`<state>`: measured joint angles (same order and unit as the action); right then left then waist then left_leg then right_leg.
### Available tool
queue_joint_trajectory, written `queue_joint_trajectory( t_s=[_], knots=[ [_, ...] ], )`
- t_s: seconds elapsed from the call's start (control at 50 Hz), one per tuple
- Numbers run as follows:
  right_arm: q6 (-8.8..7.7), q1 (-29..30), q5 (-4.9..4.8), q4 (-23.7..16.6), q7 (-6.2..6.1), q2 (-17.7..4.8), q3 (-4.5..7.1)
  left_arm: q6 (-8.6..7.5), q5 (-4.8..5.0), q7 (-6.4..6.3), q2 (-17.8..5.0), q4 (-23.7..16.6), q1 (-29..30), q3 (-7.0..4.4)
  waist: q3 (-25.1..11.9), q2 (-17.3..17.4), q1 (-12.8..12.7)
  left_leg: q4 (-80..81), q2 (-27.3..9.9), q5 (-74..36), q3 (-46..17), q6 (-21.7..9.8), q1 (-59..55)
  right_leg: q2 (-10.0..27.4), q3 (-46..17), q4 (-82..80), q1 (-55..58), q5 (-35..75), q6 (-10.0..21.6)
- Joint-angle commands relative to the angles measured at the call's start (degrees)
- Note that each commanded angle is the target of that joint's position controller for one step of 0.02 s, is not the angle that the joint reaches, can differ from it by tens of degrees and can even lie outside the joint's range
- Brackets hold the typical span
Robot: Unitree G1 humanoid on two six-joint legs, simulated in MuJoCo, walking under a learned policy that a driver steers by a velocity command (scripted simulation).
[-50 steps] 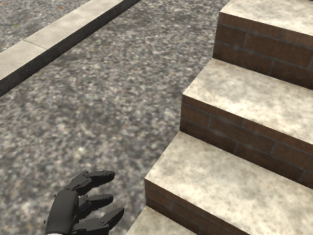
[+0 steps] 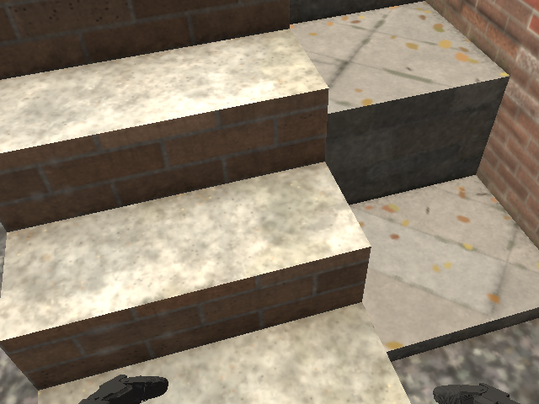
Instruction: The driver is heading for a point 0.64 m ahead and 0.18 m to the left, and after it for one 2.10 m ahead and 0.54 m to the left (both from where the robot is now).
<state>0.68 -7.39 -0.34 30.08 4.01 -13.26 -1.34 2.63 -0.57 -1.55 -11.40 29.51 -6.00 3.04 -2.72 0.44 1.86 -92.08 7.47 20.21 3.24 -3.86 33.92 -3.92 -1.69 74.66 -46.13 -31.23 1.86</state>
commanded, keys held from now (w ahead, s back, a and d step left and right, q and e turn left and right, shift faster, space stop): w+shift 1.00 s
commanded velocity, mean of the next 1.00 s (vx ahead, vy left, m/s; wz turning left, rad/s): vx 0.54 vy -0.01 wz -0.17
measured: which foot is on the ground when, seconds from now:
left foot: up 0.00-0.08, down 0.10-0.28, up 0.30-0.58, down 0.60-0.86, up 0.88-1.00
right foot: down 0.00-0.54, up 0.56-0.90, down 0.92-1.00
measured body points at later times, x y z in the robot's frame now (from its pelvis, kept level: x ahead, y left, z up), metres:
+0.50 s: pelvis -0.11 +0.02 +0.01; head -0.16 +0.03 +0.45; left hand +0.09 +0.23 -0.08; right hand -0.03 -0.26 -0.08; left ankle -0.18 +0.13 -0.53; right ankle +0.07 -0.09 -0.63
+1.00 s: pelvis -0.46 +0.09 -0.26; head -0.43 +0.08 +0.18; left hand -0.25 +0.28 -0.36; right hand -0.23 -0.10 -0.31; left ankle -0.43 +0.22 -0.73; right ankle -0.45 +0.01 -1.00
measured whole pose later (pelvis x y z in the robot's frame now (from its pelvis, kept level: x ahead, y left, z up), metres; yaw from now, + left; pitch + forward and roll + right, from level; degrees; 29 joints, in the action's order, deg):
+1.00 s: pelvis -0.46 +0.09 -0.26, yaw -9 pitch +2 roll +1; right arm 2.2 1.5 -1.7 25.8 -1.4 -3.9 -4.8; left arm 1.3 -1.1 0.3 -12.3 33.3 -9.4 2.5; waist 2.4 -0.4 1.8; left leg -112.1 9.5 20.2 -4.0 -0.1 56.9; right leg -0.7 3.9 27.6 -16.5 -21.1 1.4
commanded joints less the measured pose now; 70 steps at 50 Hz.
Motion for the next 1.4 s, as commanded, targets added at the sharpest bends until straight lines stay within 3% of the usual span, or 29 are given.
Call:
queue_joint_trajectory(
  t_s=[0.02,0.08,0.12,0.24,0.28,0.3,0.34,0.38,0.44,0.52,0.58,0.6,0.66,0.72,0.78,0.84,0.9,0.94,0.98,1.02,1.12,1.14,1.16,1.18,1.26,1.3,1.32,1.36,1.4],
  knots=[
    [-1.12,-17.4,-0.45,5.2,1.05,-2.4,1.52,-3.0,3.12,-1.19,0.1,-14.0,25.9,3.19,8.2,7.7,16.0,70.6,-8.2,-27.9,3.8,-6.0,-14.2,2.1,1.7,-13.6,-10.3,1.8,-1.5],
    [-3.67,-9.4,-1.09,7.3,3.91,-2.1,-1.05,-2.47,2.44,-0.54,5.4,-18.1,14.9,3.74,-2.7,-8.4,-0.8,100.4,-19.0,-43.7,-5.4,-12.3,-5.0,-0.6,-1.1,-3.7,32.0,6.8,5.4],
    [-4.01,-8.9,1.28,14.1,2.09,-2.6,-2.24,-1.2,4.5,1.07,5.5,-19.8,11.2,0.97,-3.3,11.8,-12.8,81.2,-16.5,-97.0,0.3,-3.7,-17.6,-3.2,5.4,10.0,23.9,-3.5,4.6],
    [-1.62,-15.0,-3.27,12.2,-9.15,-18.6,6.76,1.85,3.06,4.83,0.2,-15.2,7.1,-0.83,-2.1,-3.2,-11.1,87.3,-23.9,-90.0,-4.0,2.5,-27.1,-3.3,10.4,0.8,19.7,-0.9,4.8],
    [1.1,-7.1,0.27,7.3,-9.06,-14.7,5.14,-1.69,3.41,1.35,-3.8,-6.7,-10.3,-2.91,-13.6,6.0,-19.5,46.5,-6.5,-76.9,2.8,3.3,-28.6,5.0,-6.8,-28.1,31.0,12.8,4.9],
    [3.29,-11.5,0.57,6.3,-8.0,-8.2,3.82,-2.21,0.1,0.06,-7.4,-5.5,-4.5,-3.75,-27.8,-17.8,-15.1,9.2,2.0,5.1,-9.2,3.0,-12.5,16.4,-33.5,-37.8,40.7,31.2,6.4],
    [4.14,-4.1,2.75,-4.9,-7.78,2.9,0.5,-2.44,-4.26,-5.39,-3.7,-9.3,11.9,-0.02,-18.3,-14.2,-5.2,-21.6,3.7,20.7,-28.7,-0.6,-3.2,21.9,-43.6,-40.2,9.4,12.4,1.6],
    [4.96,-15.5,4.65,-1.7,-4.97,1.3,0.07,-1.62,-2.43,-4.35,-0.4,-5.0,11.2,0.58,-4.2,2.6,4.3,-10.3,6.8,5.7,-12.1,2.5,-6.1,13.5,-23.3,-36.4,-2.2,-1.8,-1.0],
    [6.05,-43.3,0.43,11.0,-0.54,-7.1,4.92,-1.84,1.07,-1.81,-5.1,-5.6,19.4,-0.93,-7.0,-2.4,21.1,-14.2,7.4,-6.1,6.2,11.5,-27.1,5.3,1.5,-32.5,-15.7,8.6,-8.3],
    [6.6,-38.4,6.07,12.4,0.1,-6.4,3.7,-3.14,3.99,-0.07,-8.3,-6.5,13.7,-2.87,6.8,-5.8,15.0,35.9,-4.2,3.3,0.3,-1.4,-21.1,9.7,-3.3,-30.0,-9.7,2.1,-12.3],
    [3.94,-2.6,3.88,2.0,2.62,4.0,-1.29,4.02,4.24,-1.66,3.7,-4.0,-8.2,-2.4,2.1,16.3,-6.7,75.2,-12.0,-30.2,-3.3,-10.0,1.3,-7.9,8.0,41.1,13.5,-5.1,-8.9],
    [4.18,11.2,2.26,-6.9,0.14,4.4,-3.9,5.98,3.61,-2.02,3.2,-1.0,-15.7,-3.11,-1.2,8.4,-13.0,84.1,-16.0,-37.8,-7.3,-7.1,8.3,-13.9,3.4,63.6,22.2,0.2,-11.7],
    [1.74,-3.9,0.15,-8.7,-3.15,0.4,-2.6,3.7,4.25,-1.85,1.1,-8.2,0.8,-0.62,4.5,-10.1,-8.0,58.6,-14.0,-12.8,-19.8,-1.4,-9.4,-7.1,-9.9,43.3,-7.7,18.5,-11.2],
    [-2.65,-1.9,3.86,-9.9,-5.06,-1.1,-0.9,6.09,5.54,0.8,-11.2,-9.1,8.6,-5.2,2.4,4.6,1.4,66.9,-22.8,15.8,-34.7,-6.8,-19.1,-6.5,-5.9,23.5,-17.4,19.6,-13.9],
    [-6.2,11.6,0.28,-10.1,-5.78,4.1,-1.03,7.63,5.61,0.24,-14.1,-7.5,-0.6,-7.72,-5.0,9.8,-3.2,53.8,-20.0,0.8,-24.5,-11.2,-10.1,1.6,-6.9,3.8,9.1,29.3,-9.2],
    [-4.82,3.1,-2.48,-7.3,-6.02,8.8,-3.05,7.0,-0.34,2.12,-11.0,-1.7,-6.5,-5.87,-1.4,9.3,-1.7,48.8,-8.9,-5.2,-7.9,-2.2,-4.8,3.5,7.7,-49.2,26.4,32.7,0.7],
    [2.92,-4.7,-1.03,-6.2,-6.63,13.3,-3.1,0.74,0.73,4.53,-1.2,-1.7,2.6,-1.0,2.5,-13.5,5.0,-0.7,1.8,12.0,2.3,-2.0,-1.8,15.2,1.0,-83.6,28.1,61.1,10.6],
    [4.54,-1.3,-2.19,-8.4,-6.87,9.8,-0.62,-2.92,-2.04,3.34,5.6,-9.0,17.7,4.45,-1.9,-12.8,11.6,-48.4,8.9,13.0,-9.5,3.4,16.1,19.3,-1.1,-51.4,26.2,65.8,4.6],
    [0.92,-6.6,-1.41,-6.8,-5.4,-4.4,0.24,-7.17,0.98,0.69,-7.3,-11.5,18.0,-1.29,-15.3,-0.3,13.6,-23.5,-5.3,-10.1,-13.7,7.3,21.8,29.2,-14.0,-44.7,40.2,17.1,6.7],
    [1.34,3.3,-0.85,-1.1,-3.58,-6.9,1.83,-7.43,-2.04,1.2,-7.9,-10.0,7.9,-2.01,-10.5,6.8,1.6,1.4,-0.4,-20.6,1.3,11.3,12.2,18.6,-9.2,-48.2,34.8,12.2,4.6],
    [0.41,-5.0,1.41,3.9,1.11,1.7,1.19,-5.37,3.31,-0.9,2.0,-8.6,3.4,0.38,-1.2,-5.3,3.3,73.0,-6.1,-9.3,6.1,0.3,-15.9,7.6,0.3,-35.5,25.7,3.9,4.3],
    [-0.21,-17.4,2.47,12.7,-1.41,1.9,2.52,-3.12,-4.89,-2.83,-7.9,-5.9,1.7,-4.67,-6.3,-1.7,2.3,67.0,-2.4,-8.6,17.5,0.6,-29.3,-0.2,9.4,-26.6,24.3,-1.7,2.6],
    [-1.94,-10.4,4.71,6.9,0.85,6.1,-0.31,-2.28,0.44,0.5,4.8,-10.5,11.3,-0.05,-2.7,10.8,5.3,57.5,-9.9,-20.6,-2.5,-2.9,-26.3,-7.9,9.8,5.1,4.9,-2.0,-4.6],
    [-2.4,5.3,4.03,-0.3,-0.11,-0.4,-0.04,-0.75,5.42,0.84,1.7,-15.3,7.0,-1.3,-9.6,11.2,-7.0,53.8,-23.1,-17.5,-21.1,-8.2,-19.5,-2.6,-9.0,23.7,-4.9,5.9,-6.5],
    [-2.79,25.5,2.2,-10.8,-2.98,1.5,-2.49,2.94,3.46,4.05,-6.3,-5.8,-11.6,-4.77,-5.2,3.7,-15.4,55.1,-19.4,9.5,-13.5,-2.4,20.5,-3.7,1.9,48.6,19.8,20.3,-10.6],
    [-5.46,37.2,6.59,-13.2,-9.53,-8.7,2.39,5.32,1.85,-1.23,-12.7,2.7,-33.5,-8.78,-8.3,-5.2,-27.2,49.1,-16.8,2.5,-4.3,1.9,29.2,3.4,8.6,33.2,44.0,27.1,-4.3],
    [-5.55,28.7,-0.69,-13.6,-6.83,4.5,-3.29,4.12,3.28,2.32,-10.2,0.4,-24.3,-6.77,-6.7,6.9,-16.7,36.0,-17.8,9.6,-7.7,2.8,28.2,7.3,-1.4,10.0,34.5,11.5,0.3],
    [-4.33,18.8,-4.7,-13.8,-7.95,9.1,-3.56,2.23,-1.14,6.85,-2.1,-1.1,-10.7,-3.11,9.2,-4.7,-8.1,29.7,-17.4,10.9,-2.1,4.7,16.5,10.9,0.9,-36.5,20.1,21.3,9.0],
    [0.87,6.1,2.04,-7.3,-9.02,-1.2,3.76,-0.08,-1.11,4.78,1.2,6.0,-11.7,-3.1,1.3,-10.9,-5.2,12.4,-6.2,13.7,9.1,3.2,3.9,10.4,18.0,-55.5,33.5,57.5,7.4]
  ],
)
Keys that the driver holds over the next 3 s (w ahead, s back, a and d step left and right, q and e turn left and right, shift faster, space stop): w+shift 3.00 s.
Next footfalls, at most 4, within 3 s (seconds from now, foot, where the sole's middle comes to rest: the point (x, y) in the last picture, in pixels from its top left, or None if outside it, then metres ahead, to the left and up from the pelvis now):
0.10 left None -0.06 0.06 -0.83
0.60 left None -0.19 0.09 -0.85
0.92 right None -0.41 0.01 -1.03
1.12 left None -0.49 0.21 -1.04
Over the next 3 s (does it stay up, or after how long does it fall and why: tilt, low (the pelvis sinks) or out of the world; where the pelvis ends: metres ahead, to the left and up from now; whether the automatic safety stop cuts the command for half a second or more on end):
stays up -0.91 0.00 -0.64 its command is cut before an obstacle after 1.6 s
